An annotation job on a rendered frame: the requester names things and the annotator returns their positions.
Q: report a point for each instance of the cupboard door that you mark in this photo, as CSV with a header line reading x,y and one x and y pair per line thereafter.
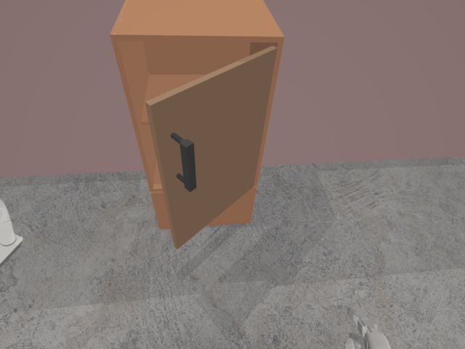
x,y
223,114

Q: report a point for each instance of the right robot hand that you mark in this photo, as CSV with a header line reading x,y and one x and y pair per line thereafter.
x,y
368,329

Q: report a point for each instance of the handle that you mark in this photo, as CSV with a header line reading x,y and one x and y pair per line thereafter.
x,y
188,162

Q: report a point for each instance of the left robot hand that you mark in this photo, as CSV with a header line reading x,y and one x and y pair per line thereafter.
x,y
9,242

